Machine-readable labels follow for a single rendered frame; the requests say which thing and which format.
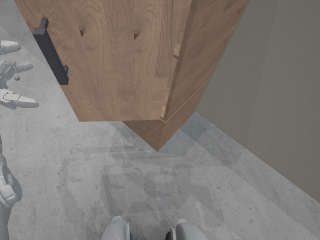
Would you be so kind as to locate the cupboard door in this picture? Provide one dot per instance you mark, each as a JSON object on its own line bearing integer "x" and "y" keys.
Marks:
{"x": 118, "y": 52}

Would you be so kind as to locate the right robot thigh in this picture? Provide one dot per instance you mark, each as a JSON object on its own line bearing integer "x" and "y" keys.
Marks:
{"x": 186, "y": 231}

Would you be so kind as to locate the robot right shin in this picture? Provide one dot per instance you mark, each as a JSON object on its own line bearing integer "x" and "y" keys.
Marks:
{"x": 181, "y": 221}

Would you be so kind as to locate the left robot hand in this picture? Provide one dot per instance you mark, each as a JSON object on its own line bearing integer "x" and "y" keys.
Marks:
{"x": 7, "y": 97}

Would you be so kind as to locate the handle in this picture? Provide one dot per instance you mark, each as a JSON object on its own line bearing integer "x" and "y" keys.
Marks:
{"x": 46, "y": 45}

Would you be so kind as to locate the left robot upper arm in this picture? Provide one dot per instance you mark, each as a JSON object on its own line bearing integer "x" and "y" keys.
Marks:
{"x": 10, "y": 193}

